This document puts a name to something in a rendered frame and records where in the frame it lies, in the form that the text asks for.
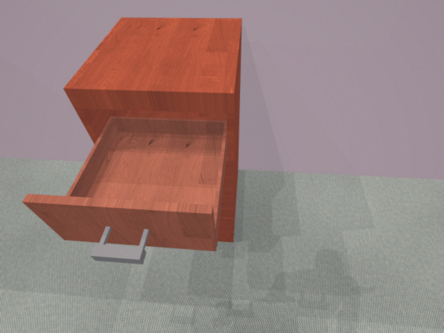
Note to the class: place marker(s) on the cabinet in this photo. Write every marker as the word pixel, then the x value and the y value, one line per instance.
pixel 174 68

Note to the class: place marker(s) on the drawer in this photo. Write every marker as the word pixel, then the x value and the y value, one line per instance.
pixel 165 175

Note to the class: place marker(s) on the handle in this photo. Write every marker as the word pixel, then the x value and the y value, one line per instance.
pixel 121 254

